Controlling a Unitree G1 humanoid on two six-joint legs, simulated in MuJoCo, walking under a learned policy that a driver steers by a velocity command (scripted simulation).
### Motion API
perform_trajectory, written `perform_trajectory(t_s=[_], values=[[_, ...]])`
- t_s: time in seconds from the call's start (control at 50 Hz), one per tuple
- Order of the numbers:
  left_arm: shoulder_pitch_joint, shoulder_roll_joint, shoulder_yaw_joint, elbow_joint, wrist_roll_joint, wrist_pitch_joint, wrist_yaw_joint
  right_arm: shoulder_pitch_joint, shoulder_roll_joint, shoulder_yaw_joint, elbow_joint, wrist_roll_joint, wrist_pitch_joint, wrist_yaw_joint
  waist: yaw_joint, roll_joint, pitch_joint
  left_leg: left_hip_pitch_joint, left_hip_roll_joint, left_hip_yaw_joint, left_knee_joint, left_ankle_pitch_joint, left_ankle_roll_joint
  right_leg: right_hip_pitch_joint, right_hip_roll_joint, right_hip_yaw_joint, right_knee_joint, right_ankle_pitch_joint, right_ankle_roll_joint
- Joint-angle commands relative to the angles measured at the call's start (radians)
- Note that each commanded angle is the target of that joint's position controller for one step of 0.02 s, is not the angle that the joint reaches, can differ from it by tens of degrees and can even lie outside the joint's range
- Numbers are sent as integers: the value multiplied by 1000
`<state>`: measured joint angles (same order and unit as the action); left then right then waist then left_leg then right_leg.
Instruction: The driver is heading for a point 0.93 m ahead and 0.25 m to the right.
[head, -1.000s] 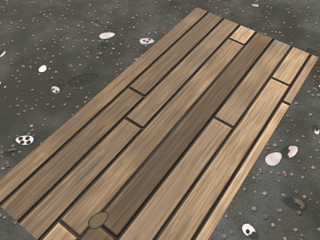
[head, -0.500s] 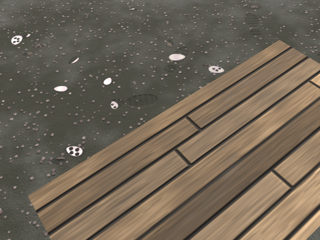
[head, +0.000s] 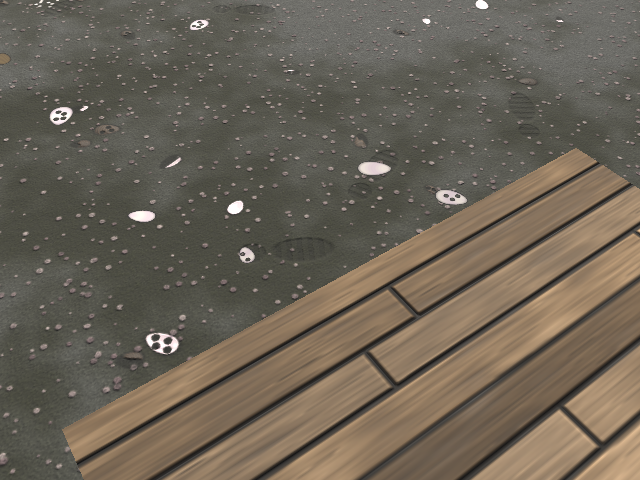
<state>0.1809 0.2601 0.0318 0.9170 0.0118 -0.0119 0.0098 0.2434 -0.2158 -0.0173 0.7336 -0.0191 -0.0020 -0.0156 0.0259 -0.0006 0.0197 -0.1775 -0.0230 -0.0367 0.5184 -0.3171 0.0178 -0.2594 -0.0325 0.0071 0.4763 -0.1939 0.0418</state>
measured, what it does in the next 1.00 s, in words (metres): walks ahead: left foot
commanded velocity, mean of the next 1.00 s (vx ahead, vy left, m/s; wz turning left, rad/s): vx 0.30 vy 0.00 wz -0.08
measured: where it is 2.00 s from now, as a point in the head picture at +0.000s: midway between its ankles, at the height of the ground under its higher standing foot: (409, 391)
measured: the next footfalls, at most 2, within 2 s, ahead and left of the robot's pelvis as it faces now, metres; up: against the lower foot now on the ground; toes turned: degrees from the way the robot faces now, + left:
left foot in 0.70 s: +0.47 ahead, +0.10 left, +0.00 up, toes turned +1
right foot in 1.22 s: +0.44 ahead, -0.14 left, +0.00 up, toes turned -19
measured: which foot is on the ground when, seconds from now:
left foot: down 0.00-0.24, up 0.26-0.68, down 0.70-1.00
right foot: down 0.00-0.70, up 0.72-1.00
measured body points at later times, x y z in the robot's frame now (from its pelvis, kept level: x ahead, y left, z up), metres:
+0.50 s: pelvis +0.15 -0.04 +0.01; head +0.17 -0.06 +0.46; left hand +0.13 +0.22 -0.12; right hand +0.33 -0.30 -0.09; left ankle +0.26 +0.12 -0.67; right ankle +0.07 -0.13 -0.74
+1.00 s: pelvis +0.37 +0.01 +0.01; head +0.41 +0.01 +0.45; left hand +0.51 +0.28 -0.12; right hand +0.46 -0.27 -0.11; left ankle +0.43 +0.10 -0.74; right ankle +0.41 -0.14 -0.68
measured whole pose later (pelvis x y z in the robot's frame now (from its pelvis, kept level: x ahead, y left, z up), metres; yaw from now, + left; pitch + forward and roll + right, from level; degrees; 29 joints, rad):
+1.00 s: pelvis +0.37 +0.01 +0.01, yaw -8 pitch +0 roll +2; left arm 0.19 0.30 0.07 0.84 -0.01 0.03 0.03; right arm 0.15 -0.26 -0.05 0.83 -0.03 -0.07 0.00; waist 0.00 -0.04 0.08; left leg -0.25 -0.01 0.17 0.35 -0.11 0.06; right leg -0.58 -0.08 0.02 0.98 -0.31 0.05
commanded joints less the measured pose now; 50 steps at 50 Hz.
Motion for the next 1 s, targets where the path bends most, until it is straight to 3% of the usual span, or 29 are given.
perform_trajectory(t_s=[0.02,0.04,0.08,0.1,0.14,0.18,0.22,0.24,0.26,0.28,0.3,0.36,0.44,0.5,0.58,0.64,0.66,0.68,0.7,0.72,0.74,0.76,0.78,0.8,0.82,0.86,0.88,0.94,1.0], values=[[-16,92,20,-17,-7,-7,7,40,-139,-43,-35,8,-7,-6,-20,40,-26,-71,83,-104,-168,-52,53,58,16,-16,10,-32,-14],[-28,94,23,-16,-13,-9,8,50,-168,-54,-34,14,-2,-8,-34,76,2,-71,107,-154,-206,-215,84,-4,47,-55,73,-138,-16],[-94,101,25,-47,-25,-27,2,79,-214,-68,-29,24,-4,-11,-66,151,93,-40,230,-338,-313,-412,168,-193,52,-63,185,-210,-43],[-116,103,26,-60,-32,-43,-4,95,-219,-72,-21,28,-12,-14,-73,170,122,-23,280,-403,-336,-402,198,-251,20,-30,233,-224,-66],[-114,105,28,-63,-45,-72,-23,100,-203,-72,-10,31,-31,-14,-65,171,131,59,316,-417,-324,-259,217,-329,-25,7,254,-281,-108],[-56,99,27,-33,-49,-92,-41,50,-201,-73,-16,43,-35,-8,-20,128,89,39,270,-312,-285,-114,180,-180,-12,-25,100,-178,-130],[119,123,45,52,-34,-91,-43,-1,-187,-70,-27,40,-33,-3,61,97,4,-127,175,-176,-173,30,122,177,44,-56,15,14,-113],[228,184,65,73,-33,-89,-36,-36,-134,-53,-48,32,-39,-1,107,-20,-24,-242,83,-58,53,88,59,305,-78,132,-80,-92,-160],[324,301,92,85,-32,-88,-38,-27,-97,-45,-89,33,-57,-8,119,-299,-67,-452,-45,50,383,-95,-16,451,-292,545,-230,-197,-304],[288,228,67,70,-22,-95,-37,-21,-149,-59,-82,52,-73,-12,104,-218,-47,-568,-21,-58,579,-262,-12,454,-352,676,-281,-257,-353],[224,179,53,49,-22,-100,-32,-2,-167,-64,-72,67,-86,-5,69,-149,14,-630,32,-89,649,-188,13,427,-333,582,-272,-261,-325],[147,120,28,18,-16,-95,-30,-39,-161,-71,-62,40,-94,8,31,-66,54,-625,126,-44,582,40,34,337,-244,351,-308,-82,-247],[178,145,26,27,-14,-82,-20,-93,-113,-59,-82,32,-81,25,28,-69,53,-580,128,24,419,156,-14,281,-182,173,-339,222,-240],[188,166,26,27,-16,-75,-7,-200,-81,-41,-116,37,-84,32,52,-71,73,-502,107,55,203,298,-29,210,-148,88,-364,256,-223],[250,173,29,48,-29,-70,-3,-306,-90,-37,-149,47,-92,49,74,-74,113,-442,79,62,50,394,-14,223,-180,70,-381,223,-224],[246,177,36,55,-31,-59,-1,-314,-119,-45,-159,43,-99,61,36,-77,103,-415,63,49,-10,346,31,321,-213,55,-298,405,-197],[239,189,41,51,-26,-54,1,-268,-140,-55,-147,35,-101,61,4,-95,57,-339,33,64,-11,324,48,347,-207,48,-223,593,-180],[224,201,45,46,-22,-46,3,-165,-169,-70,-116,27,-103,58,-55,-114,-21,-204,-2,85,-13,326,71,354,-187,32,-94,780,-158],[217,185,39,38,-20,-39,4,-18,-201,-87,-71,20,-104,49,-130,-97,-117,15,-6,92,-47,431,98,286,-134,13,96,832,-120],[225,141,23,6,0,-41,5,132,-261,-99,-40,-7,-100,34,-169,8,-271,356,187,-93,41,715,156,45,-74,12,383,499,-82],[428,-5,-21,32,-1,-50,-9,138,-311,-98,-31,-12,-94,41,-72,288,-479,673,499,-510,5,856,360,-269,111,45,775,-463,-24],[383,137,18,62,-33,-57,-12,141,-224,-85,-40,0,-81,40,-125,147,-508,563,457,-530,-71,720,331,-276,80,177,868,-463,-25],[249,178,35,8,-60,-55,-7,37,-192,-69,-47,11,-79,34,-103,133,-308,409,414,-351,-106,690,278,-348,27,126,861,-407,-27],[188,158,34,-7,-55,-48,6,-34,-160,-59,-41,17,-81,30,-73,65,-207,257,361,-247,-147,684,241,-340,-18,91,804,-337,-19],[176,144,40,-8,-41,-34,15,-79,-137,-52,-34,12,-86,31,-44,54,-142,124,332,-169,-186,685,221,-292,-42,88,761,-290,-11],[235,96,42,-6,-36,6,24,-140,-132,-53,-19,-14,-98,36,21,97,-113,-59,300,-59,-253,679,218,-151,-55,70,725,-231,-1],[245,79,43,-13,-35,22,29,-165,-134,-53,-15,-16,-101,35,34,96,-97,-112,300,-21,-276,659,230,-137,-55,56,699,-228,6],[172,90,53,-79,-21,48,33,-173,-173,-65,10,-10,-93,15,30,105,-72,-127,317,30,-321,511,247,-186,-76,50,574,-144,15],[96,95,57,-126,-19,54,19,-181,-197,-72,22,-1,-71,-9,9,89,-67,-105,317,71,-349,329,236,-188,-88,32,453,-40,9]])
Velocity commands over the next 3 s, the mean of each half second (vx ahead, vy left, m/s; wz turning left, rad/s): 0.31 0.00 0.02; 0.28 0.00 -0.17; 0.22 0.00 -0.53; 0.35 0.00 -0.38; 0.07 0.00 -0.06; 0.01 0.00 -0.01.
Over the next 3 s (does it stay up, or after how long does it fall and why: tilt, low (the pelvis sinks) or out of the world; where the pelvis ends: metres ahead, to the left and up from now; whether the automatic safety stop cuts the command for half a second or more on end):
stays up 0.82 -0.17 0.00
